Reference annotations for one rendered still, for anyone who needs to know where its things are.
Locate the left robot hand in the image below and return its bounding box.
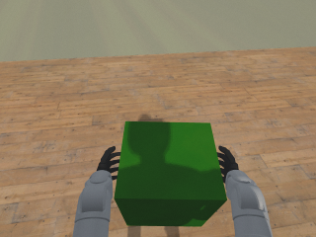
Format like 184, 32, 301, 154
97, 146, 120, 180

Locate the right robot hand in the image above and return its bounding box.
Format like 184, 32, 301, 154
216, 145, 239, 184

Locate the robot left forearm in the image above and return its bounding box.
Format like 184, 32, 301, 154
72, 170, 114, 237

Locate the robot right forearm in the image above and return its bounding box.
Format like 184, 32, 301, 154
225, 170, 274, 237

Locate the carton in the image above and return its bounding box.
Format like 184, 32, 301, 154
114, 121, 227, 227

